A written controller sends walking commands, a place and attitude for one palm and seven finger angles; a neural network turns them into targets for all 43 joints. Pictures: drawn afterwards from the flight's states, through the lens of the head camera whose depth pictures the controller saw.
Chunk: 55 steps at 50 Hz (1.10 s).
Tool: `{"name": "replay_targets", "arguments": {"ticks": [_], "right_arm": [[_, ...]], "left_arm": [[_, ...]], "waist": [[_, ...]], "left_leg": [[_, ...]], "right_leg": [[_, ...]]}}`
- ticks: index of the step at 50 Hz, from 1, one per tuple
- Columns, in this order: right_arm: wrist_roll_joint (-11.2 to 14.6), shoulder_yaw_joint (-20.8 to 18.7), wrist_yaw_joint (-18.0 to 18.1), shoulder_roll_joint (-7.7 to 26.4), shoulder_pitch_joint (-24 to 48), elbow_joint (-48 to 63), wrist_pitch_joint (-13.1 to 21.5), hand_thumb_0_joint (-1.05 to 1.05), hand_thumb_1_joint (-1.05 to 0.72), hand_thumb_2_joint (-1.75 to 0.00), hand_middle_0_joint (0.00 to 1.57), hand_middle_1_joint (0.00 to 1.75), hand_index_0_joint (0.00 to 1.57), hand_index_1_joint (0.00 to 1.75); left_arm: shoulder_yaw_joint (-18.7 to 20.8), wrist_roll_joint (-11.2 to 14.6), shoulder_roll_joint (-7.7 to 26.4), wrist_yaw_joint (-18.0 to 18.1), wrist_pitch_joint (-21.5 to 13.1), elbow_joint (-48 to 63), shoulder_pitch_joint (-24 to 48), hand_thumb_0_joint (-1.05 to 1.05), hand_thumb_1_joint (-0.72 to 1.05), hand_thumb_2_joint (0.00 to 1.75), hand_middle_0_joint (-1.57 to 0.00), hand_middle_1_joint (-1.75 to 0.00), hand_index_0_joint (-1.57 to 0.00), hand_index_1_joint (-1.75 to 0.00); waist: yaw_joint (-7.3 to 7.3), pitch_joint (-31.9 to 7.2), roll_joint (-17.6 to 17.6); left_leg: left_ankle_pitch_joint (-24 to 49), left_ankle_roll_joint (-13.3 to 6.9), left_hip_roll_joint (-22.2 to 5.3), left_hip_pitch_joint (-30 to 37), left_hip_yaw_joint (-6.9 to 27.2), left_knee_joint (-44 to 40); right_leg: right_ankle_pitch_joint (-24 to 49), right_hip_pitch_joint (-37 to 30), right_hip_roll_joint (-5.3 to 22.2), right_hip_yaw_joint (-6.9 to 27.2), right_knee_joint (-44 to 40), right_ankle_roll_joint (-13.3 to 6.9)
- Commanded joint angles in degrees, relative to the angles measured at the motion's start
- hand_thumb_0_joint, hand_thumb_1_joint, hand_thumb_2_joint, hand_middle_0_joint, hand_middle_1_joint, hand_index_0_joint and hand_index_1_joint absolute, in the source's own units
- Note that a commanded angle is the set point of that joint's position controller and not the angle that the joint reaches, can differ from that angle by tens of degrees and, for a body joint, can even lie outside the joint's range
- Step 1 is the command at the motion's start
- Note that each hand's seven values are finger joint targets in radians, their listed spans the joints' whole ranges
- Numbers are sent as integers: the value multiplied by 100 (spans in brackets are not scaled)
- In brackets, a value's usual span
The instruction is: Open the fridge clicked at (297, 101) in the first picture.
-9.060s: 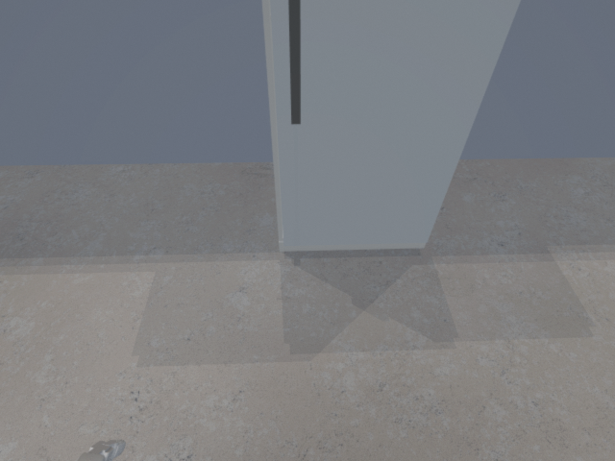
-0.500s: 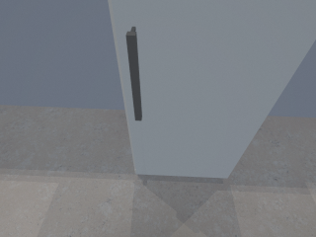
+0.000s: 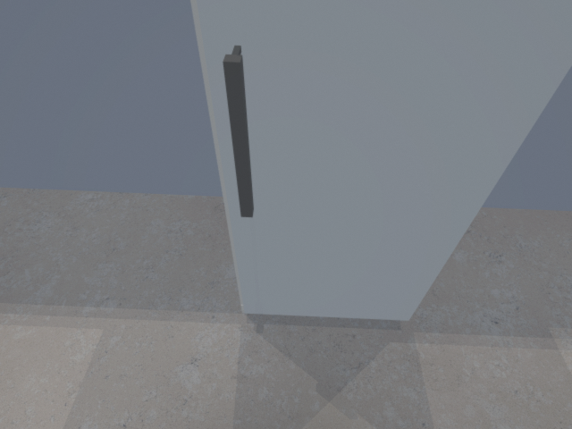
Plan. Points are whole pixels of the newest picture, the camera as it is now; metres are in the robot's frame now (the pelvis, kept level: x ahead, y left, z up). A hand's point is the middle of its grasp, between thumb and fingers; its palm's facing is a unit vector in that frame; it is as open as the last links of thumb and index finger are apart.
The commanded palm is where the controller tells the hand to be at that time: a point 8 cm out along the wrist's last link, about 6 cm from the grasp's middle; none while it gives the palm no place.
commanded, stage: look again from close up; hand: left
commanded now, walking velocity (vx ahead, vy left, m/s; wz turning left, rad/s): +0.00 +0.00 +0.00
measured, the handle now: (243, 143) +0.58 +0.12 +0.08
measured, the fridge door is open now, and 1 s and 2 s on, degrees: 0 0 0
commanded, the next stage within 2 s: shuffle to correct the standing spot in 0.18 s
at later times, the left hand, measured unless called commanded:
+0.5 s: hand out of the picture +0.00 +0.16 -0.18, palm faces +0.05 -0.99 -0.16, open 7.4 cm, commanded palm none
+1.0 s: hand out of the picture +0.12 +0.16 -0.19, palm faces +0.08 -0.99 -0.13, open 7.4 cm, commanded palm none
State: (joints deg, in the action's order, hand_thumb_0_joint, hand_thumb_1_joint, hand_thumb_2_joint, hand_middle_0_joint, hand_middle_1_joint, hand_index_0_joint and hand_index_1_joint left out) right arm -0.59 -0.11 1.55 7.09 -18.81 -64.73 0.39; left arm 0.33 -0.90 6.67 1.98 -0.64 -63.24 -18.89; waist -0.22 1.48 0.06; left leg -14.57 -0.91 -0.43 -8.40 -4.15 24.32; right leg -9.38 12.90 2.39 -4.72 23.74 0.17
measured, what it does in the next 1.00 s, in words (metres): walks ahead: left foot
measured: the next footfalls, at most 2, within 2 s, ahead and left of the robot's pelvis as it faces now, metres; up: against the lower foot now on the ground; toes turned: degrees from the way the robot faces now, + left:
left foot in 0.80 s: +0.09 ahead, +0.09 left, +0.00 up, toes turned +9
right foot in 1.16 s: +0.25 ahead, -0.15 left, +0.00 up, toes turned -4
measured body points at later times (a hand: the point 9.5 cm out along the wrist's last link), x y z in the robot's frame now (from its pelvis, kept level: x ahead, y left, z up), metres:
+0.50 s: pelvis +0.02 +0.00 +0.00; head +0.01 +0.00 +0.45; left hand -0.01 +0.21 -0.16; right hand -0.01 -0.22 -0.16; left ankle -0.01 +0.10 -0.74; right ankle +0.04 -0.12 -0.74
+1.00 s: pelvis +0.13 +0.00 +0.00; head +0.18 +0.03 +0.44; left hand +0.11 +0.21 -0.17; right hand +0.11 -0.20 -0.16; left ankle +0.06 +0.09 -0.74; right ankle +0.12 -0.13 -0.69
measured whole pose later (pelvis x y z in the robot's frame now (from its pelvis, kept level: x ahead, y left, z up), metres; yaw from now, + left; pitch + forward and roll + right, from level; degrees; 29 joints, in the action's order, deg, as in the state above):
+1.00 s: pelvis +0.13 +0.00 +0.00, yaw +2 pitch +1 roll -2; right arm -1.2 0.5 3.7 3.9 -18.8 -63.4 2.0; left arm 2.7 -1.7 7.4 1.5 1.9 -61.5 -16.8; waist 0.6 4.3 1.1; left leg -21.1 -1.7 -2.3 -6.8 -6.7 26.9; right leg -23.6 23.8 2.2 -3.9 51.2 0.5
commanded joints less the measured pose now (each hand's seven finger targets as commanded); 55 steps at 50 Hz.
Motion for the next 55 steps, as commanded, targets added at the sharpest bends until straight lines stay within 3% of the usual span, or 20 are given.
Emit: {"name": "replay_targets", "arguments": {"ticks": [1, 14, 17, 20, 24, 29, 32, 34, 36, 37, 38, 39, 40, 41, 43, 44, 46, 49, 53, 55], "right_arm": [[-15, -97, 27, 526, -456, 126, 88, 0, -90, -90, 20, 30, 20, 30], [-12, -104, 36, 655, -343, 118, 114, 0, -90, -90, 20, 30, 20, 30], [-45, -82, 33, 514, -508, 45, 67, 0, -90, -90, 20, 30, 20, 30], [-83, -150, 28, 652, -469, 84, 0, 0, -90, -90, 20, 30, 20, 30], [-75, -198, 37, 679, -466, 159, 37, 0, -90, -90, 20, 30, 20, 30], [-57, -148, 53, 438, -536, 215, 109, 0, -90, -90, 20, 30, 20, 30], [-55, -112, 38, 237, -384, 341, 138, 0, -90, -90, 20, 30, 20, 30], [-52, -119, 21, 251, -29, 501, 188, 0, -90, -90, 20, 30, 20, 30], [-23, -143, -6, 222, -4, 512, 219, 0, -90, -90, 20, 30, 20, 30], [-15, -133, -14, 151, -297, 414, 230, 0, -90, -90, 20, 30, 20, 30], [-21, -122, -9, 109, -834, 194, 261, 0, -90, -90, 20, 30, 20, 30], [-70, -196, 54, 470, -1593, -94, 325, 0, -90, -90, 20, 30, 20, 30], [-105, -265, 169, 909, -2126, -296, 305, 0, -90, -90, 20, 30, 20, 30], [-108, -193, 231, 815, -1909, -302, 195, 0, -90, -90, 20, 30, 20, 30], [-96, -60, 268, 532, -1319, -93, 219, 0, -90, -90, 20, 30, 20, 30], [-88, -52, 281, 561, -1141, -25, 219, 0, -90, -90, 20, 30, 20, 30], [-72, -107, 304, 682, -848, 58, 197, 0, -90, -90, 20, 30, 20, 30], [-65, -246, 321, 858, -754, 128, 129, 0, -90, -90, 20, 30, 20, 30], [-90, -411, 306, 932, -419, 240, 25, 0, -90, -90, 20, 30, 20, 30], [-56, -478, 260, 1019, -242, 315, -12, 0, -90, -90, 20, 30, 20, 30]], "left_arm": [[106, -7, 543, 47, -96, 153, -451, 0, 90, 90, -20, -30, -20, -30], [113, -15, 645, 42, -106, 146, -323, 0, 90, 90, -20, -30, -20, -30], [85, -29, 474, 25, -50, 81, -430, 0, 90, 90, -20, -30, -20, -30], [135, -84, 452, -34, 17, 136, -473, 0, 90, 90, -20, -30, -20, -30], [178, -99, 378, -101, -20, 152, -696, 0, 90, 90, -20, -30, -20, -30], [259, -66, 517, -99, -82, 87, -1031, 0, 90, 90, -20, -30, -20, -30], [370, -42, 739, -47, -116, -65, -1480, 0, 90, 90, -20, -30, -20, -30], [394, -68, 707, -24, -175, -97, -1597, 0, 90, 90, -20, -30, -20, -30], [379, -105, 678, -5, -191, -80, -1345, 0, 90, 90, -20, -30, -20, -30], [369, -96, 640, -1, -180, -17, -1090, 0, 90, 90, -20, -30, -20, -30], [360, -63, 587, -22, -147, 57, -757, 0, 90, 90, -20, -30, -20, -30], [314, -13, 300, -53, -127, 164, -614, 0, 90, 90, -20, -30, -20, -30], [207, -15, 60, -63, -107, 335, -447, 0, 90, 90, -20, -30, -20, -30], [237, -56, 210, -12, -30, 339, -441, 0, 90, 90, -20, -30, -20, -30], [243, -97, 139, 1, 37, 224, -402, 0, 90, 90, -20, -30, -20, -30], [240, -89, 86, -12, 71, 227, -425, 0, 90, 90, -20, -30, -20, -30], [236, -60, 56, -33, 148, 264, -438, 0, 90, 90, -20, -30, -20, -30], [283, -74, 188, -72, 212, 510, -57, 0, 90, 90, -20, -30, -20, -30], [365, -74, 409, -89, 215, 762, 268, 0, 90, 90, -20, -30, -20, -30], [414, -70, 577, -91, 153, 742, -80, 0, 90, 90, -20, -30, -20, -30]], "waist": [[11, 402, 11], [8, 332, 1], [34, 307, 19], [15, 738, -222], [-44, 908, -177], [-99, 902, 314], [-193, 580, 1069], [-281, 427, 925], [-130, 327, 640], [84, 245, 410], [383, 112, 171], [590, -23, -1013], [660, 161, -2059], [510, 259, -1269], [257, 727, -738], [181, 857, -703], [101, 658, -664], [176, 296, -775], [124, 163, -1116], [-133, -116, -983]], "left_leg": [[25, -47, -527, -659, 541, -703], [295, -39, -592, -570, 579, -742], [-781, -67, -610, -553, 630, -866], [-2018, -198, -752, -913, 857, -1170], [-1985, -332, -870, -1040, 957, -1034], [-1254, -209, -500, -1356, 431, 24], [-925, -65, -202, -1926, -189, 1487], [-1416, -40, -330, -2398, -80, 2297], [-1586, -46, -461, -2065, -20, 1975], [-1256, -54, -477, -1395, -62, 1315], [-493, -61, -385, -295, -188, 313], [440, -300, -1021, 786, 910, -488], [2833, -668, -2229, 1364, 2236, -803], [4203, -955, -2457, 1063, 1949, -508], [5466, -882, -2184, 225, 1326, -390], [5674, -765, -2021, 66, 1025, -372], [5638, -708, -1792, 296, 730, -276], [5776, -653, -1641, 801, 518, -106], [5752, -547, -1584, 916, 335, 209], [5313, -355, -1394, 778, 210, 768]], "right_leg": [[-169, -211, 450, 631, -483, -145], [166, -355, 457, 568, -415, -150], [-797, -227, 372, 524, -352, -119], [-1625, 178, 198, 395, -150, -96], [-1462, 227, 158, 419, 79, -169], [-1686, -136, 504, 1082, -258, -474], [-1424, -861, 1189, 1916, -758, -937], [-174, -1235, 1486, 2125, -766, -1297], [415, -985, 1521, 1719, -449, -1331], [357, -571, 1351, 1387, -153, -1177], [172, 101, 963, 839, 399, -873], [-57, 1003, 238, 208, 1872, -456], [-2044, 2259, -276, -237, 3033, -77], [-2253, 2099, -56, 361, 3531, -144], [-1987, 1806, 157, 473, 3682, -58], [-1858, 1664, 200, 449, 3524, -11], [-1510, 1537, 129, 311, 3047, 56], [-1178, 1539, -22, 64, 2516, 57], [-936, 1211, -90, -23, 1644, -57], [-11, 459, -98, -69, 764, -70]]}}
